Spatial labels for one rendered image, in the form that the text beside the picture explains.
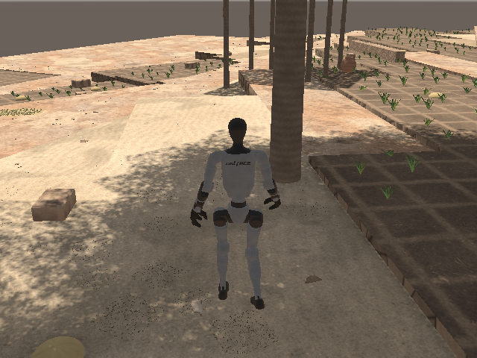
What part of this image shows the left robot upper arm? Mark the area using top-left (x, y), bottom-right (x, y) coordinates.
top-left (201, 151), bottom-right (222, 193)

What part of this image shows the robot right forearm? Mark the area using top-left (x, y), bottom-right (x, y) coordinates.
top-left (267, 178), bottom-right (279, 201)

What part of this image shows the right robot upper arm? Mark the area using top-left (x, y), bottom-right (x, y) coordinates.
top-left (253, 150), bottom-right (275, 190)

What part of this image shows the robot left hand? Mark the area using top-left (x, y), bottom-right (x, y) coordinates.
top-left (190, 209), bottom-right (207, 227)

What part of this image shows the robot left forearm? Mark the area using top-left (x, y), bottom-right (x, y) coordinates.
top-left (192, 181), bottom-right (209, 213)

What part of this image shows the robot right hand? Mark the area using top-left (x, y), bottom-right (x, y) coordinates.
top-left (264, 198), bottom-right (281, 210)

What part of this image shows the left robot thigh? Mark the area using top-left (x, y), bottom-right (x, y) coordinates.
top-left (213, 207), bottom-right (230, 255)

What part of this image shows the robot torso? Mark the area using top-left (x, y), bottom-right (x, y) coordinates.
top-left (221, 147), bottom-right (256, 224)

